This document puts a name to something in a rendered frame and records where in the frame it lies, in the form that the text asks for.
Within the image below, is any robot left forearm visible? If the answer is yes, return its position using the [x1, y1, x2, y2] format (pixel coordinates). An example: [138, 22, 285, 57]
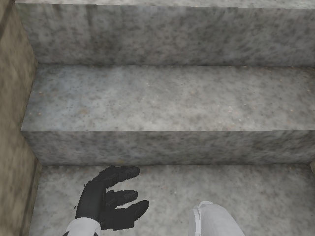
[63, 217, 101, 236]

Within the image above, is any left robot hand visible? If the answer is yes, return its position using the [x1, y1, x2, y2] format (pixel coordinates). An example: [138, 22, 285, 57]
[74, 165, 150, 231]

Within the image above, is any right robot thigh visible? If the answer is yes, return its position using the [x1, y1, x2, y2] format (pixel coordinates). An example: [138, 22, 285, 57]
[189, 204, 245, 236]

